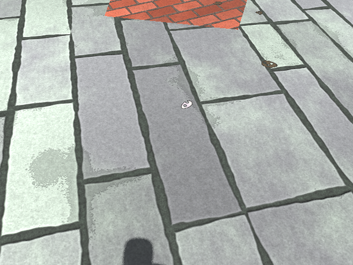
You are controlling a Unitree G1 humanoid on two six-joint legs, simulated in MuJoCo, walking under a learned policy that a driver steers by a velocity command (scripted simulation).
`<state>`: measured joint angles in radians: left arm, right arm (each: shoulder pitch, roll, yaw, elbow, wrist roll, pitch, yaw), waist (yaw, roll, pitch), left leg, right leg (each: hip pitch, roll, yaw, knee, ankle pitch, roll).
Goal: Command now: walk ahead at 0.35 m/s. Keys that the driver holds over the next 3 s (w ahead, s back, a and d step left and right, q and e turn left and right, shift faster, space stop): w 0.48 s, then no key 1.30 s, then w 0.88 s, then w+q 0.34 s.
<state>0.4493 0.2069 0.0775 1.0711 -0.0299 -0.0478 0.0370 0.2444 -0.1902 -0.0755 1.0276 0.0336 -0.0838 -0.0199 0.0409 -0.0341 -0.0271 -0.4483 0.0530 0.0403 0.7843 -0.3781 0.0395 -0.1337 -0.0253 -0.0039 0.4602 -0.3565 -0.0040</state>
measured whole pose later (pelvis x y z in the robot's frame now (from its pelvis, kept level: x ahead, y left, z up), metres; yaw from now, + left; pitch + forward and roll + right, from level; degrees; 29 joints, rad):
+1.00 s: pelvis +0.39 +0.02 +0.00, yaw +0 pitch +1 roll -2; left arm 0.17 0.21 0.02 1.02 0.01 -0.05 0.01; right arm 0.17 -0.21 -0.05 0.96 -0.01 0.00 -0.04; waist 0.01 0.02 0.00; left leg -0.34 0.06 -0.03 0.54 -0.22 -0.02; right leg -0.26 0.05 -0.08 0.46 -0.21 -0.04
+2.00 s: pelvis +0.46 +0.05 +0.00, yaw +0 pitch +0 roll +0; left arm 0.36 0.21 0.04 1.12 -0.03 -0.05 0.03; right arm 0.25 -0.20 -0.05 1.08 0.03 -0.06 -0.01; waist 0.02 -0.02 -0.01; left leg -0.29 0.00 0.05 0.70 -0.44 0.08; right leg -0.18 -0.03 -0.02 0.56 -0.38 -0.02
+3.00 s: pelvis +0.95 +0.04 +0.00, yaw +8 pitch +2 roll -3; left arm 0.32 0.24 0.05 1.02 0.00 -0.09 0.01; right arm 0.11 -0.23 -0.06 0.87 0.02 -0.07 0.03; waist 0.06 0.03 -0.01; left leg -0.68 0.10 0.00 0.65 0.06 0.05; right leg 0.08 0.05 -0.19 0.19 -0.31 -0.02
